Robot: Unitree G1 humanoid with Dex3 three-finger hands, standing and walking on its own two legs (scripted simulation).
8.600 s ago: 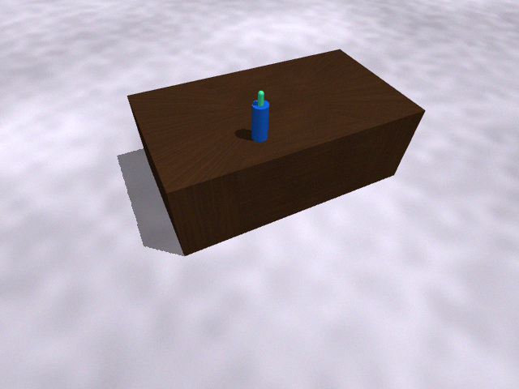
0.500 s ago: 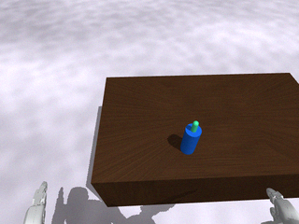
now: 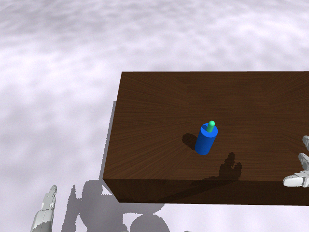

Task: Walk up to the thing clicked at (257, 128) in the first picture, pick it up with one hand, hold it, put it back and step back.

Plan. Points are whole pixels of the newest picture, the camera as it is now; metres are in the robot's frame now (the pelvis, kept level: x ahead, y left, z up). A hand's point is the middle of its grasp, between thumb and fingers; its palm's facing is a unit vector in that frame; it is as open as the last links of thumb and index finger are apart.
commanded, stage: go down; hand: right
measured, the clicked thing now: (206, 136) +0.50 -0.20 -0.21
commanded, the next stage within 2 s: approach in 1.00 s
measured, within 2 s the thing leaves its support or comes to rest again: neither
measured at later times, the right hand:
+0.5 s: hand (305, 143) +0.34 -0.38 +0.03, palm faces +0.22 +0.97 -0.11, open 17.5 cm
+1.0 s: hand out of the picture +0.36 -0.39 +0.04, palm faces +0.23 +0.97 -0.08, open 17.6 cm
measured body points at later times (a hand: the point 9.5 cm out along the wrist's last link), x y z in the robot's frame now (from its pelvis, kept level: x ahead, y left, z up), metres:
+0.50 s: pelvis +0.00 +0.00 +0.00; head +0.07 -0.04 +0.44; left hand +0.15 +0.26 -0.05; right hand +0.33 -0.43 +0.04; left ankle +0.01 +0.13 -0.70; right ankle +0.00 -0.11 -0.70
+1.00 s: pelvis +0.00 -0.01 +0.00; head +0.08 -0.05 +0.44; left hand +0.15 +0.25 -0.05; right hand +0.35 -0.44 +0.05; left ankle +0.01 +0.13 -0.70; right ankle +0.00 -0.11 -0.70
